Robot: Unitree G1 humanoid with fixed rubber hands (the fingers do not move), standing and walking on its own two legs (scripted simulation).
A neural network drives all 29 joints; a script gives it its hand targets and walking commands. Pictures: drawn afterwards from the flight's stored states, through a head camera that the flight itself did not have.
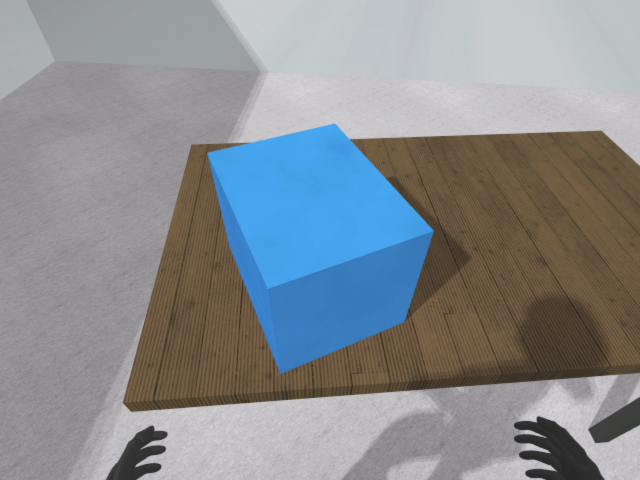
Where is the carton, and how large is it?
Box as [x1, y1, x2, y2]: [207, 124, 433, 373]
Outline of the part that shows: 335,124 326,125 207,153 229,245 280,373 404,321 433,231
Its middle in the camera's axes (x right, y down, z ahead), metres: -0.02 +0.00 +0.67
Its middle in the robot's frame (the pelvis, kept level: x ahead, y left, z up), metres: +0.53 +0.02 -0.01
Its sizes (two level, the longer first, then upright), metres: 0.309 0.240 0.235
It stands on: a table, 0.64 m high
